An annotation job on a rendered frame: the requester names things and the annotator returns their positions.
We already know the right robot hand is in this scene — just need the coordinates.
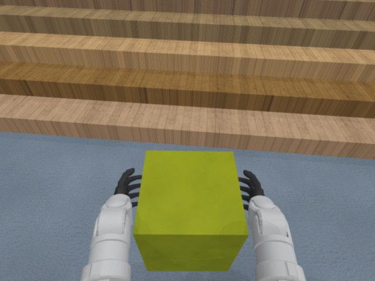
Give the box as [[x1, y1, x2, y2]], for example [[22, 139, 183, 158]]
[[238, 170, 265, 211]]

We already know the robot left forearm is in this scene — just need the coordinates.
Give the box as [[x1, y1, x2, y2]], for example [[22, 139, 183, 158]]
[[80, 194, 133, 281]]

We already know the carton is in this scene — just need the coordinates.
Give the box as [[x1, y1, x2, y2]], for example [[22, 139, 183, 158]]
[[133, 150, 249, 272]]

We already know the robot right forearm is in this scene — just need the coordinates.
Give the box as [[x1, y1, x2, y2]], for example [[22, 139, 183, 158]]
[[248, 196, 306, 281]]

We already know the left robot hand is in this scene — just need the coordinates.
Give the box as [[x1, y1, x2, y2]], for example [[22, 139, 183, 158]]
[[114, 168, 142, 207]]

